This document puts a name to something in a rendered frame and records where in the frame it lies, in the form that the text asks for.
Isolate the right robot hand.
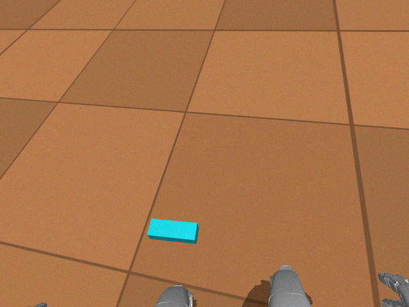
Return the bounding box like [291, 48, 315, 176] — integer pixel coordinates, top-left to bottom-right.
[378, 272, 409, 307]

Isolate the carton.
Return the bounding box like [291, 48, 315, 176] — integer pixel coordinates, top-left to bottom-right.
[147, 219, 199, 244]

